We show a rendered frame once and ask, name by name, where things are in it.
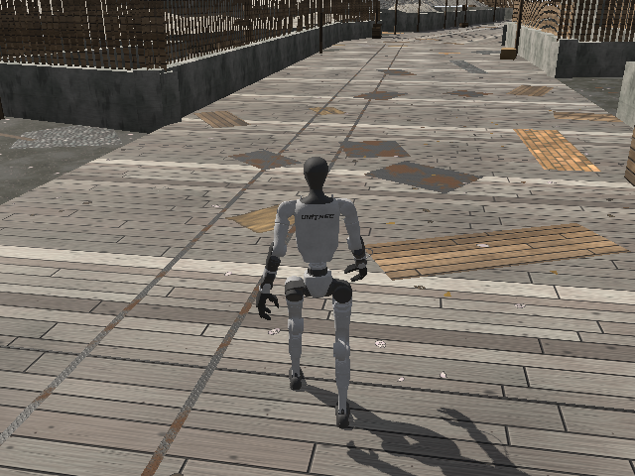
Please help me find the robot right forearm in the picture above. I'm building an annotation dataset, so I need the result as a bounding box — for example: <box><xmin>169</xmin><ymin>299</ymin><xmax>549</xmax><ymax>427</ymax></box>
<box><xmin>351</xmin><ymin>236</ymin><xmax>367</xmax><ymax>269</ymax></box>

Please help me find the right robot shin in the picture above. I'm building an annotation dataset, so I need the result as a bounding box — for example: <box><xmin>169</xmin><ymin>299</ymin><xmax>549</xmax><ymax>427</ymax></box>
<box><xmin>335</xmin><ymin>342</ymin><xmax>350</xmax><ymax>415</ymax></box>

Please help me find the robot left forearm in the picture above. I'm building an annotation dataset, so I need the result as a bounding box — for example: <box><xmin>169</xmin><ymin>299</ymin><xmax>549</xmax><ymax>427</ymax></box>
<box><xmin>259</xmin><ymin>242</ymin><xmax>281</xmax><ymax>294</ymax></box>

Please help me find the robot right hand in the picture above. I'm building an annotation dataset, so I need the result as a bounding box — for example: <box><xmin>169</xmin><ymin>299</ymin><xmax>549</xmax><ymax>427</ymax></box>
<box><xmin>344</xmin><ymin>264</ymin><xmax>367</xmax><ymax>282</ymax></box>

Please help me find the left robot upper arm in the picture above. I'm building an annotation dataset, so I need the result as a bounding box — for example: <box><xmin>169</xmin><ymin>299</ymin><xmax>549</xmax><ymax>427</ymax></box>
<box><xmin>271</xmin><ymin>200</ymin><xmax>296</xmax><ymax>257</ymax></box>

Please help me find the robot right thigh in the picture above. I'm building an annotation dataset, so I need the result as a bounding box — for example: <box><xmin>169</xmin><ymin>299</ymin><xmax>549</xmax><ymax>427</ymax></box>
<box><xmin>331</xmin><ymin>278</ymin><xmax>352</xmax><ymax>361</ymax></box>

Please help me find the robot left hand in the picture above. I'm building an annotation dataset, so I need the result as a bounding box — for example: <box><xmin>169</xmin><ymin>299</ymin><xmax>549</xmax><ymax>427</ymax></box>
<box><xmin>256</xmin><ymin>291</ymin><xmax>279</xmax><ymax>320</ymax></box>

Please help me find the right robot upper arm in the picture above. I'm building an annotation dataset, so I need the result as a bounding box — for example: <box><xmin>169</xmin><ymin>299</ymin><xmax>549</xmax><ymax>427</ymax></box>
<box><xmin>337</xmin><ymin>198</ymin><xmax>362</xmax><ymax>251</ymax></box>

